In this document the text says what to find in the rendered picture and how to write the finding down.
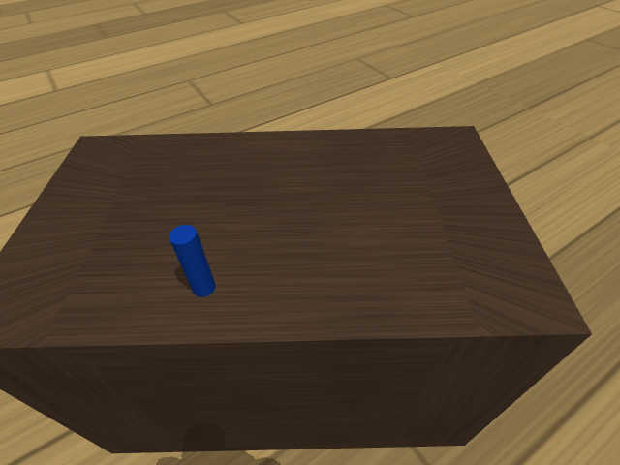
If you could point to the can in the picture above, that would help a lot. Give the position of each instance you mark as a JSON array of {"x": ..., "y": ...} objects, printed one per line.
[{"x": 187, "y": 246}]

